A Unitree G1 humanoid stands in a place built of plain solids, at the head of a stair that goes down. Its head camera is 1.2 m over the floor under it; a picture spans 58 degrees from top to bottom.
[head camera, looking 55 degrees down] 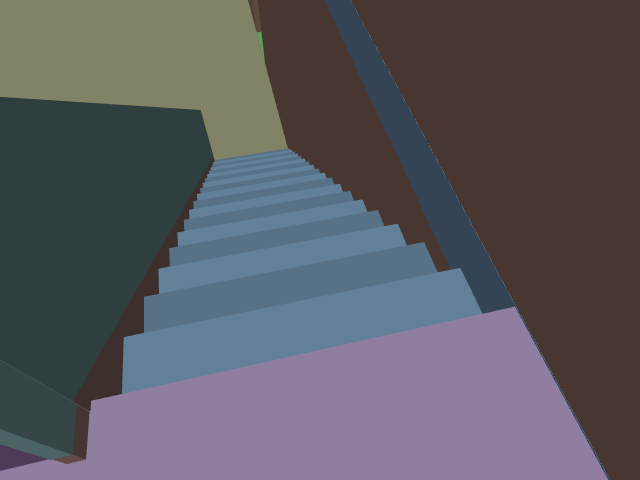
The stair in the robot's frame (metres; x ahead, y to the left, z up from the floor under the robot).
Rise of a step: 0.21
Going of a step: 0.27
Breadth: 1.25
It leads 13 degrees to the left of straight ahead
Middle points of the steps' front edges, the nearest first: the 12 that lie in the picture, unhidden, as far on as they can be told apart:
0.46 0.01 0.00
0.72 0.07 -0.21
0.99 0.13 -0.42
1.25 0.19 -0.63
1.52 0.25 -0.85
1.78 0.32 -1.06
2.05 0.38 -1.27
2.32 0.44 -1.48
2.58 0.50 -1.69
2.85 0.56 -1.91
3.11 0.62 -2.12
3.38 0.68 -2.33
